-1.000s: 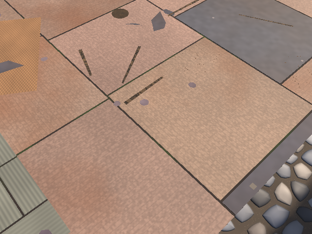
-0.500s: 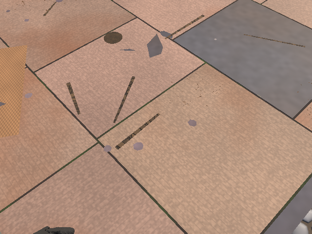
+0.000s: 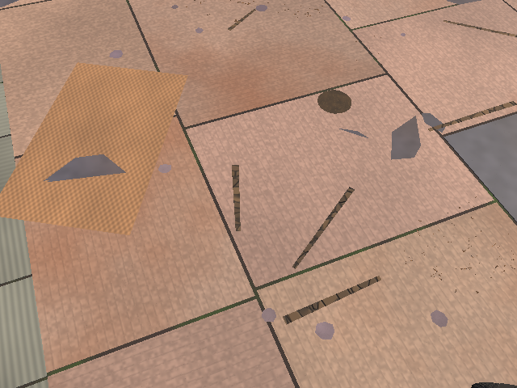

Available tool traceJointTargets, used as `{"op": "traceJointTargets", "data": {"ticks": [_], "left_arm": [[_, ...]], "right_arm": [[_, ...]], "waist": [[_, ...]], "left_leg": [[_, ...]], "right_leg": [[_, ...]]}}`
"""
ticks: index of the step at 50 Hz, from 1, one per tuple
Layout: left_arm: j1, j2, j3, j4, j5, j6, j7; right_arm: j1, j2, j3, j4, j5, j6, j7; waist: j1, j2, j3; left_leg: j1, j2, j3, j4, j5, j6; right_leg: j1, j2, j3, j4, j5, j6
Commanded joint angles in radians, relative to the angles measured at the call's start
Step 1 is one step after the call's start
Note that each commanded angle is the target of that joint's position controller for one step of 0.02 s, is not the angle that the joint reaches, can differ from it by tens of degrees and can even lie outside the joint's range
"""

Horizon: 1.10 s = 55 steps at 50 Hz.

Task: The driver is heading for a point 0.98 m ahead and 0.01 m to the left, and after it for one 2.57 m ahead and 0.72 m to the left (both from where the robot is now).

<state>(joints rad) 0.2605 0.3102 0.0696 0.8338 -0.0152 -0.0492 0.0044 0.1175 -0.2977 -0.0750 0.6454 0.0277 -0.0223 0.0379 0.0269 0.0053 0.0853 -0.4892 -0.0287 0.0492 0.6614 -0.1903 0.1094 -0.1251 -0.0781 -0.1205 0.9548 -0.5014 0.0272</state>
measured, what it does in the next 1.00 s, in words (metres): walks ahead: right foot, then left foot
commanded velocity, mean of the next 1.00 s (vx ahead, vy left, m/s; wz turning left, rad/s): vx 0.50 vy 0.00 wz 0.25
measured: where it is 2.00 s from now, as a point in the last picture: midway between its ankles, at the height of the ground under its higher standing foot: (234, 169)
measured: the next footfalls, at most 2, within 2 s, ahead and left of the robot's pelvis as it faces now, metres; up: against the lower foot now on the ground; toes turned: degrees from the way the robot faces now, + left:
right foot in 0.44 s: +0.46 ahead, -0.10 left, +0.00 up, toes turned +13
left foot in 0.98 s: +0.69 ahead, +0.20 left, +0.00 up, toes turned +13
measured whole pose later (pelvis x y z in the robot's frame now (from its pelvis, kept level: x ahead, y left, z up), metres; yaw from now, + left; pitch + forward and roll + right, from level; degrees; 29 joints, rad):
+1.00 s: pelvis +0.56 +0.06 +0.01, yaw +12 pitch +2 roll -1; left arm 0.41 0.31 0.05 0.89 -0.02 -0.04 0.00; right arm 0.02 -0.25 -0.03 0.66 0.00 -0.09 0.04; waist 0.09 0.00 0.03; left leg -0.48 0.01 0.02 0.51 -0.07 0.04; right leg -0.01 0.00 0.00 0.50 -0.44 -0.01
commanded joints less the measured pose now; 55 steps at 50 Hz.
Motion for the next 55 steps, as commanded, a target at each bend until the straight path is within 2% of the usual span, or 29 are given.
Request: {"op": "traceJointTargets", "data": {"ticks": [1,2,3,4,7,12,16,19,21,22,23,24,25,26,27,28,30,34,38,44,46,48,49,50,51,52,53,54,55], "left_arm": [[-0.118,0.135,0.010,-0.170,-0.037,-0.083,-0.016],[-0.113,0.120,0.008,-0.157,-0.018,-0.090,-0.007],[-0.104,0.128,0.014,-0.147,0.010,-0.087,-0.002],[-0.087,0.130,0.017,-0.142,0.017,-0.077,-0.005],[-0.091,0.095,0.012,-0.147,0.031,-0.050,-0.005],[-0.256,0.041,-0.012,-0.189,0.023,-0.049,-0.015],[-0.337,0.055,-0.013,-0.212,0.010,-0.066,-0.036],[-0.322,0.084,-0.002,-0.218,0.011,-0.075,-0.045],[-0.225,0.108,0.012,-0.196,0.013,-0.080,-0.041],[-0.105,0.139,0.029,-0.164,0.019,-0.083,-0.036],[0.062,0.187,0.039,-0.145,0.031,-0.083,-0.032],[0.147,0.253,0.061,-0.101,0.031,-0.073,-0.041],[0.150,0.154,0.036,-0.099,-0.002,-0.071,-0.047],[0.087,0.107,0.022,-0.109,-0.003,-0.066,-0.041],[0.024,0.099,0.015,-0.120,0.011,-0.059,-0.038],[-0.007,0.082,0.008,-0.119,0.018,-0.055,-0.036],[-0.019,0.061,-0.002,-0.114,0.027,-0.060,-0.033],[0.017,0.105,0.008,-0.084,0.008,-0.063,-0.025],[0.059,0.127,0.011,-0.060,0.001,-0.049,-0.016],[0.153,0.144,0.014,-0.003,-0.008,-0.021,-0.009],[0.148,0.160,0.020,0.005,-0.009,-0.010,-0.003],[0.115,0.166,0.019,0.001,-0.009,0.000,0.002],[0.113,0.132,0.003,-0.015,0.002,-0.002,0.004],[0.207,0.027,-0.031,-0.044,0.013,-0.019,-0.002],[0.209,0.038,-0.032,-0.028,0.000,-0.035,-0.005],[0.124,0.131,-0.003,-0.051,-0.029,-0.044,-0.010],[0.058,0.133,-0.001,-0.070,-0.035,-0.045,-0.011],[0.030,0.120,0.000,-0.075,-0.021,-0.039,-0.009],[0.048,0.110,0.007,-0.067,-0.014,-0.025,-0.006]], "right_arm": [[0.262,-0.183,-0.054,-0.012,-0.007,-0.036,-0.001],[0.201,-0.158,-0.045,-0.014,-0.007,-0.043,0.000],[0.145,-0.124,-0.035,-0.024,-0.009,-0.045,-0.006],[0.119,-0.114,-0.029,-0.038,-0.021,-0.045,-0.012],[0.133,-0.135,-0.034,-0.029,-0.016,-0.049,-0.031],[0.194,-0.148,-0.034,0.006,-0.012,-0.038,-0.055],[0.268,-0.143,-0.029,0.055,-0.008,-0.038,-0.054],[0.281,-0.146,-0.032,0.077,-0.011,-0.029,-0.057],[0.254,-0.149,-0.032,0.078,-0.012,-0.021,-0.057],[0.243,-0.128,-0.023,0.073,-0.018,-0.018,-0.055],[0.247,-0.092,-0.005,0.051,-0.034,-0.017,-0.055],[0.410,-0.009,0.017,0.054,-0.007,-0.031,-0.052],[0.372,-0.095,0.008,0.069,0.003,-0.040,-0.051],[0.245,-0.145,-0.007,0.048,0.011,-0.045,-0.049],[0.171,-0.136,-0.003,0.028,0.000,-0.049,-0.050],[0.132,-0.125,-0.005,0.017,-0.016,-0.054,-0.048],[0.162,-0.093,-0.004,0.027,-0.018,-0.052,-0.043],[0.101,-0.044,0.013,0.006,-0.027,-0.044,-0.044],[-0.023,-0.020,0.026,-0.017,-0.024,-0.056,-0.032],[-0.172,-0.033,0.025,-0.064,-0.009,-0.072,-0.002],[-0.154,-0.054,0.017,-0.064,-0.010,-0.075,0.005],[0.021,-0.108,-0.013,-0.013,-0.017,-0.076,-0.001],[0.186,-0.161,-0.034,0.026,-0.027,-0.075,-0.012],[0.304,-0.260,-0.059,0.041,-0.044,-0.068,-0.020],[0.330,-0.192,-0.041,0.049,-0.029,-0.061,-0.021],[0.274,-0.141,-0.022,0.052,-0.023,-0.060,-0.023],[0.205,-0.115,-0.013,0.047,-0.023,-0.061,-0.024],[0.146,-0.085,-0.004,0.051,-0.029,-0.066,-0.021],[0.104,-0.060,0.003,0.052,-0.035,-0.077,-0.019]], "waist": [[-0.133,0.089,-0.256],[-0.082,-0.002,-0.180],[-0.048,0.002,-0.150],[-0.023,0.031,-0.139],[-0.012,0.022,-0.119],[-0.078,0.066,-0.074],[-0.121,0.076,-0.049],[-0.104,0.099,-0.039],[-0.046,0.118,-0.072],[0.013,0.096,-0.161],[0.077,0.004,-0.322],[0.015,-0.322,-0.436],[0.049,-0.233,-0.382],[0.064,-0.133,-0.231],[0.042,-0.052,-0.156],[0.022,-0.036,-0.094],[-0.015,-0.086,-0.098],[-0.011,-0.078,-0.076],[0.031,-0.072,-0.056],[0.065,-0.075,-0.018],[0.036,-0.086,-0.033],[-0.069,-0.084,-0.143],[-0.140,-0.054,-0.266],[-0.134,0.153,-0.426],[-0.146,0.238,-0.492],[-0.148,0.156,-0.325],[-0.120,0.113,-0.219],[-0.088,0.077,-0.142],[-0.051,0.100,-0.111]], "left_leg": [[0.743,0.326,-0.705,-0.402,-0.186,0.244],[0.599,0.281,-0.590,-0.394,-0.056,0.208],[0.497,0.242,-0.503,-0.399,0.054,0.190],[0.429,0.219,-0.463,-0.417,0.127,0.185],[0.334,0.185,-0.374,-0.443,0.285,0.192],[0.273,0.111,-0.272,-0.436,0.195,0.122],[0.336,0.162,-0.316,-0.401,0.127,0.108],[0.451,0.219,-0.373,-0.339,0.204,0.094],[0.479,0.207,-0.363,-0.243,0.414,0.069],[0.451,0.151,-0.320,-0.092,0.518,0.043],[0.304,0.084,-0.267,0.184,0.339,0.006],[-0.078,-0.086,-0.190,0.532,-0.284,-0.078],[-0.219,-0.047,-0.265,0.641,-0.377,-0.079],[-0.269,0.001,-0.244,0.659,-0.292,-0.074],[-0.246,0.049,-0.192,0.621,-0.214,-0.073],[-0.233,0.082,-0.173,0.556,-0.161,-0.078],[-0.145,0.119,-0.158,0.475,-0.106,-0.085],[-0.180,0.142,-0.117,0.296,-0.035,-0.120],[-0.140,0.124,-0.087,0.042,0.194,-0.128],[-0.117,0.083,-0.072,-0.133,0.218,-0.097],[-0.070,0.069,-0.066,-0.164,0.148,-0.070],[0.194,0.022,-0.021,-0.211,0.139,-0.022],[0.481,0.100,-0.097,-0.174,0.162,0.026],[0.896,0.370,-0.501,-0.175,0.057,0.164],[0.918,0.445,-0.748,-0.306,-0.076,0.201],[0.783,0.411,-0.623,-0.341,-0.148,0.153],[0.638,0.372,-0.488,-0.373,-0.123,0.122],[0.509,0.331,-0.399,-0.420,-0.074,0.106],[0.423,0.299,-0.321,-0.458,-0.019,0.089]], "right_leg": [[-0.702,0.038,0.202,0.404,0.033,-0.044],[-0.648,-0.008,0.204,0.315,0.111,-0.046],[-0.582,-0.036,0.210,0.229,0.160,-0.037],[-0.523,-0.048,0.213,0.199,0.194,-0.028],[-0.490,-0.035,0.182,0.080,0.258,0.021],[-0.440,0.024,0.158,-0.293,0.562,0.054],[-0.411,0.039,0.165,-0.414,0.636,0.020],[-0.428,0.041,0.171,-0.455,0.520,-0.029],[-0.308,0.071,0.131,-0.492,0.450,-0.072],[-0.126,0.064,0.127,-0.496,0.487,-0.107],[0.157,-0.086,0.299,-0.460,0.502,-0.173],[0.488,-0.294,0.775,-0.562,0.274,-0.342],[0.478,-0.303,0.906,-0.659,0.027,-0.328],[0.352,-0.271,0.754,-0.677,0.017,-0.284],[0.221,-0.228,0.636,-0.692,0.114,-0.257],[0.120,-0.192,0.558,-0.715,0.226,-0.257],[0.042,-0.140,0.460,-0.752,0.369,-0.247],[0.010,-0.137,0.351,-0.808,0.523,-0.274],[0.011,-0.093,0.243,-0.821,0.562,-0.234],[0.129,-0.153,0.242,-0.769,0.592,-0.214],[0.180,-0.174,0.245,-0.716,0.688,-0.196],[0.159,-0.128,0.192,-0.510,0.955,-0.161],[0.007,-0.081,0.170,-0.288,0.858,-0.129],[-0.405,0.068,0.104,0.107,0.435,-0.055],[-0.553,0.115,0.224,0.273,-0.075,-0.051],[-0.632,0.059,0.257,0.334,-0.030,-0.061],[-0.629,0.011,0.225,0.305,0.059,-0.064],[-0.601,-0.018,0.215,0.250,0.128,-0.058],[-0.545,-0.047,0.225,0.208,0.182,-0.052]]}}
Velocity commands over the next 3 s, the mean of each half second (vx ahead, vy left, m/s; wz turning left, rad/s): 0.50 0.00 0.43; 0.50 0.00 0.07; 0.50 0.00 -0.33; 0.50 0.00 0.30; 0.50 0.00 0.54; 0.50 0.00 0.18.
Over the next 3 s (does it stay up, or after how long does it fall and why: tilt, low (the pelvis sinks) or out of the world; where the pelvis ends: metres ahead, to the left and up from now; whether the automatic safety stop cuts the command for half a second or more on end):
stays up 1.63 0.35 0.02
